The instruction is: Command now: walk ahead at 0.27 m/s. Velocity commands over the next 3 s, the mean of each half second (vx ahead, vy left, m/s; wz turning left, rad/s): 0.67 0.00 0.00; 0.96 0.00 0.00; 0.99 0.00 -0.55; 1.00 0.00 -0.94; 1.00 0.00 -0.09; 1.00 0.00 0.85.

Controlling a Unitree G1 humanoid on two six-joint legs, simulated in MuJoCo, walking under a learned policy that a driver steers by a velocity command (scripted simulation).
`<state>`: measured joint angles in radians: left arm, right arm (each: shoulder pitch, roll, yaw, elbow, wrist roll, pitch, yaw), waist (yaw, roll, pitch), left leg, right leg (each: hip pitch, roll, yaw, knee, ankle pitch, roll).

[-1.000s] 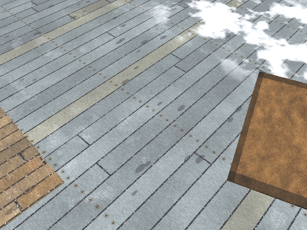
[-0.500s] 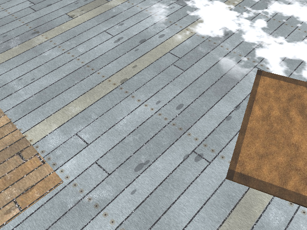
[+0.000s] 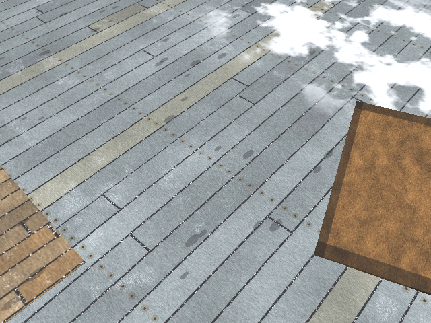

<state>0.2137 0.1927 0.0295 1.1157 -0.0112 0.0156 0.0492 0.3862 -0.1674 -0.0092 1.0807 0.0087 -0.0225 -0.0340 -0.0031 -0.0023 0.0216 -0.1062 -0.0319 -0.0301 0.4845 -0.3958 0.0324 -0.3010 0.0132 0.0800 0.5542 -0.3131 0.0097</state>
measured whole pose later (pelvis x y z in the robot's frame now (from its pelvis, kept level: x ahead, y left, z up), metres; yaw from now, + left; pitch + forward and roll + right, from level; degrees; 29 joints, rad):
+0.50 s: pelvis +0.22 -0.08 +0.01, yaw +0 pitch +2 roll -1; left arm 0.51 0.17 0.03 1.08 0.02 -0.11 -0.01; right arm 0.12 -0.24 -0.04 0.84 -0.04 -0.05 0.06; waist 0.05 0.04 -0.05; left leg -0.74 0.12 0.03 1.11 -0.08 0.06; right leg 0.01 0.07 -0.08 0.23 -0.28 -0.06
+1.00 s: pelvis +0.65 -0.04 +0.00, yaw +0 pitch +0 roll +2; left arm 0.09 0.24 0.02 0.82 0.04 -0.07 -0.05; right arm 0.52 -0.23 -0.05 1.05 -0.01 -0.11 0.02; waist -0.05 -0.03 0.01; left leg 0.01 -0.12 0.08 0.25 -0.27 0.11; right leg -0.75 -0.15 0.00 1.00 -0.05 -0.07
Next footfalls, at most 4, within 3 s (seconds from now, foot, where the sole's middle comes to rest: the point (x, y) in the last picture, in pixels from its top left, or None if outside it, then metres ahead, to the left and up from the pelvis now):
0.24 right None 0.15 -0.17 -0.77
0.72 left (218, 295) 0.61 0.02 -0.77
1.20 right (250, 184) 1.06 -0.11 -0.77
1.64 left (229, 106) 1.54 -0.04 -0.77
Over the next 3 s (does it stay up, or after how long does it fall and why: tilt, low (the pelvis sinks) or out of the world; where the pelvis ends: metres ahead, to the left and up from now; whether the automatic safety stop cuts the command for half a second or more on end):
stays up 2.21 -0.93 -0.02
